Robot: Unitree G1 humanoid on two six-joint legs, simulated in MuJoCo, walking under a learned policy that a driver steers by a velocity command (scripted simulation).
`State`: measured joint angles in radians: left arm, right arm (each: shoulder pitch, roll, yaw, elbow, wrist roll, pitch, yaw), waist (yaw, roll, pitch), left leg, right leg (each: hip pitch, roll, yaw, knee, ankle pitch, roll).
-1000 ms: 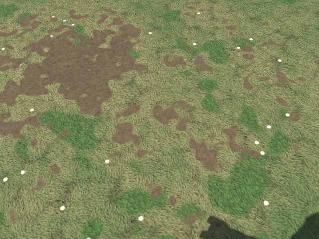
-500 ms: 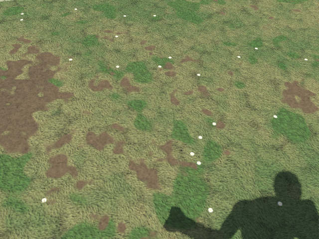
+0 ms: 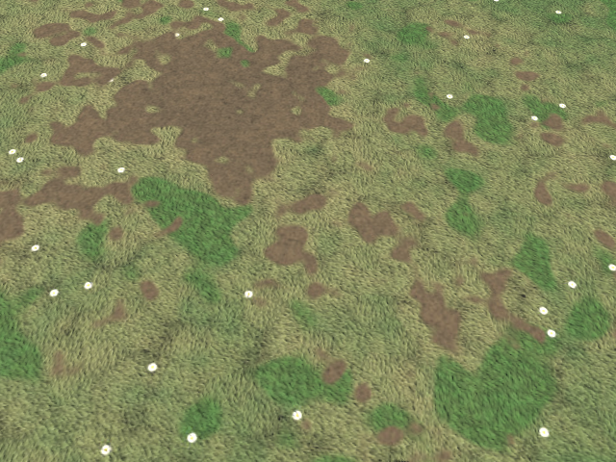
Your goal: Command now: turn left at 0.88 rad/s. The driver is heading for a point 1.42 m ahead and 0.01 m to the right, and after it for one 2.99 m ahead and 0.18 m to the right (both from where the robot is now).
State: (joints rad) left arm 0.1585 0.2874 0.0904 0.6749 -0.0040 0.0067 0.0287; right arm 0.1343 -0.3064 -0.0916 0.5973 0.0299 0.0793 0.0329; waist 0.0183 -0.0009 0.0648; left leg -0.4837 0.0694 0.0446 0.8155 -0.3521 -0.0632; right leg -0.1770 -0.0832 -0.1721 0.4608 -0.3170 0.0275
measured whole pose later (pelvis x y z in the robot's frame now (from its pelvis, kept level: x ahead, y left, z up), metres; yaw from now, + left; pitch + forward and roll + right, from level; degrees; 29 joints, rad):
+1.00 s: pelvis +0.06 +0.02 +0.00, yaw +6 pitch +2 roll +1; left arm 0.17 0.34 0.09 0.61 -0.03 0.05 -0.01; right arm 0.22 -0.28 -0.08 0.65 0.00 -0.01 -0.04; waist -0.01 -0.03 0.02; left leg -0.23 0.00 0.09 0.50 -0.31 0.02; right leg -0.54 -0.01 0.02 1.10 -0.43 0.04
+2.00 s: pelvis +0.72 -0.25 +0.00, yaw -4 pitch +0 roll +1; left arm 0.05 0.24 -0.05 0.61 0.08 -0.07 -0.02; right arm 0.52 -0.31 -0.06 0.92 -0.01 -0.05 0.01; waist -0.06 -0.01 0.02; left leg -0.09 -0.22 -0.09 0.37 -0.26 0.18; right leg -0.69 -0.11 0.12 1.05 -0.22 0.03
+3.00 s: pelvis +1.56 -0.13 -0.01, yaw +32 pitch +1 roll +1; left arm 0.16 0.28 0.04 0.70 -0.02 -0.10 -0.05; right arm 0.25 -0.25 -0.03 0.81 -0.01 -0.06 -0.06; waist -0.05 -0.04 0.08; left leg 0.00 -0.10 0.13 0.43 -0.43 0.10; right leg -0.65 -0.02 -0.04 0.59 0.16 0.01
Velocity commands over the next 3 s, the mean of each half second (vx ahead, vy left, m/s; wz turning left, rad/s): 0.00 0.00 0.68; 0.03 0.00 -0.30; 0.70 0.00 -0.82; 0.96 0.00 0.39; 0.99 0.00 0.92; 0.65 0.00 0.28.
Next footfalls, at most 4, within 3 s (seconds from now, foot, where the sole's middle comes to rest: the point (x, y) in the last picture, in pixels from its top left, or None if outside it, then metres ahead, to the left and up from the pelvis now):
0.06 left None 0.06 0.14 -0.77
0.54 right None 0.13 -0.08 -0.77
1.30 right None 0.24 -0.18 -0.77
1.78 left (420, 335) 0.71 -0.23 -0.77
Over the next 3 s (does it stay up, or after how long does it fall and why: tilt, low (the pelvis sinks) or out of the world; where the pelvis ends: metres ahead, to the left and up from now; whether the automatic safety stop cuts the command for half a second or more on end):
stays up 1.56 -0.13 -0.01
